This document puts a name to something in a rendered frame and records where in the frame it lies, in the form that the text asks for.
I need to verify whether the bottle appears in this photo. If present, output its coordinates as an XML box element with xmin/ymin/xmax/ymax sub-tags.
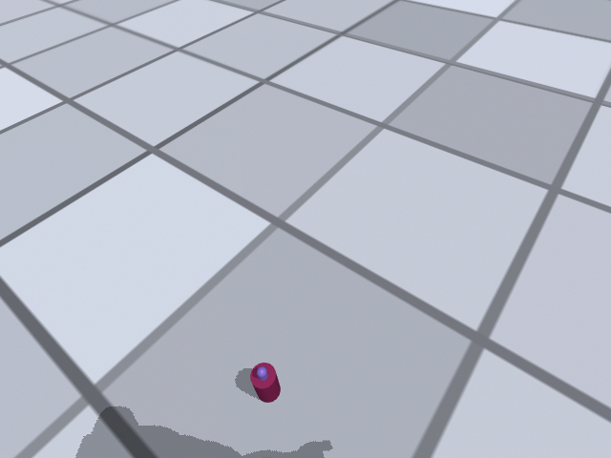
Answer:
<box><xmin>250</xmin><ymin>363</ymin><xmax>281</xmax><ymax>403</ymax></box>

